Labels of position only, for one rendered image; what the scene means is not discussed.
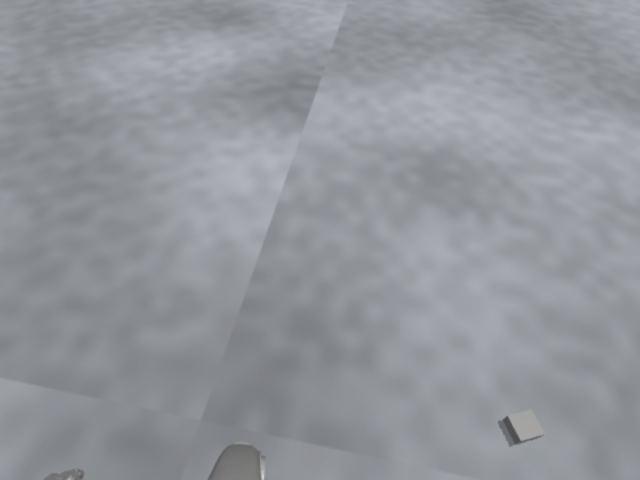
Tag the small box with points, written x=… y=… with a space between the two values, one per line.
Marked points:
x=523 y=426

